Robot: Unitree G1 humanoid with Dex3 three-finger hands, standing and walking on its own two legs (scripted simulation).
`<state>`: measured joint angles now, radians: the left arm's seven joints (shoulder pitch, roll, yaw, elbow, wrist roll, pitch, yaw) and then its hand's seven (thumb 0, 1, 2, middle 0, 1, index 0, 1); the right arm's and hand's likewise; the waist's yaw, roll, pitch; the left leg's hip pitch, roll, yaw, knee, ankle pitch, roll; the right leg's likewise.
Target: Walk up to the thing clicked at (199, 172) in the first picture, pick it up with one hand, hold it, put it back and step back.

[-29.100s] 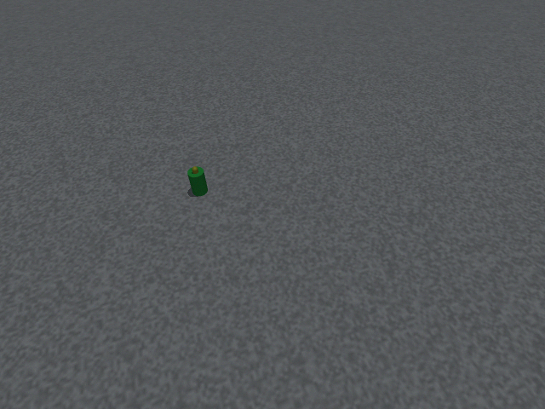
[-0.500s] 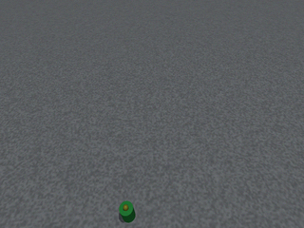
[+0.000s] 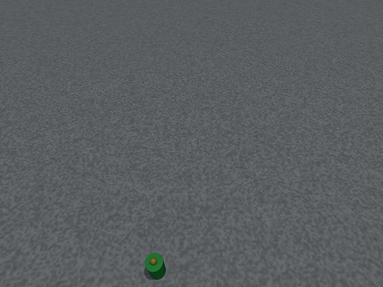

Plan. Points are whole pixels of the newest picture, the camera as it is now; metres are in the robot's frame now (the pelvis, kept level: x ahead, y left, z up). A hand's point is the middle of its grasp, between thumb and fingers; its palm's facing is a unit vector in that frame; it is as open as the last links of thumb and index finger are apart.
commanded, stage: stand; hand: left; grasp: from the side
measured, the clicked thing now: (155, 265) +0.38 +0.21 -0.70
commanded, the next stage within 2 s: step back in 0.94 s
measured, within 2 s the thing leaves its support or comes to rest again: neither
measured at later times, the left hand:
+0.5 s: hand out of the picture +0.08 +0.25 -0.16, palm faces +0.00 -0.94 -0.34, open 7.4 cm
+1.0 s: hand out of the picture +0.07 +0.25 -0.16, palm faces +0.01 -0.94 -0.34, open 7.4 cm
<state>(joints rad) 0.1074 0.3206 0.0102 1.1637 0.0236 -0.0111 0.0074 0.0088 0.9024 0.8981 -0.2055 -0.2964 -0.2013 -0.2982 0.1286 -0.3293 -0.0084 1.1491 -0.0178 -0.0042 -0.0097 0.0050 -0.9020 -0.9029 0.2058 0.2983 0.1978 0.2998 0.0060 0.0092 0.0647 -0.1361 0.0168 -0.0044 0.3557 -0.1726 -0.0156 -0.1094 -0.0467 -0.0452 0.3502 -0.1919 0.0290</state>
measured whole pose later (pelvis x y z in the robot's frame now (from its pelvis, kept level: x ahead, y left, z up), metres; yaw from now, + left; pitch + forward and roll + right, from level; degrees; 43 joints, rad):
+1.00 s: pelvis +0.00 +0.00 +0.00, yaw +1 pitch -2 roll +0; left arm 0.11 0.33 0.03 1.11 0.01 -0.01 0.00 0.01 0.90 0.90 -0.21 -0.30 -0.20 -0.30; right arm 0.10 -0.35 -0.02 1.12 0.00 0.01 0.01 0.01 -0.90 -0.90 0.21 0.30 0.20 0.30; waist -0.01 0.01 0.07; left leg -0.17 0.02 -0.02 0.40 -0.19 -0.01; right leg -0.13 -0.04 -0.06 0.37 -0.21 0.02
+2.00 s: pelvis -0.21 +0.04 -0.02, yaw +1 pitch -2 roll +1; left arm 0.13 0.36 0.07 0.77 0.04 0.04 0.01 0.01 0.90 0.90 -0.21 -0.30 -0.20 -0.30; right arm 0.18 -0.42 -0.06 0.88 -0.01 0.04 -0.02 0.01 -0.90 -0.90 0.21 0.30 0.20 0.30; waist 0.01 0.01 0.17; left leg -0.30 -0.05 -0.06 0.78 -0.47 -0.01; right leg -0.37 -0.04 -0.02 0.66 -0.26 0.00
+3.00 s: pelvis -0.56 +0.02 -0.02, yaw -1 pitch -2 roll -1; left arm 0.15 0.39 0.08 0.83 0.02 0.06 0.01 0.01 0.90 0.90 -0.21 -0.30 -0.20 -0.30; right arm 0.13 -0.36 -0.04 0.85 -0.04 0.03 -0.01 0.01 -0.90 -0.90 0.21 0.30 0.20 0.30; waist 0.01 -0.02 0.15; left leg -0.37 0.02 0.00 0.62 -0.21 0.03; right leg -0.39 0.07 0.10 1.08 -0.52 0.01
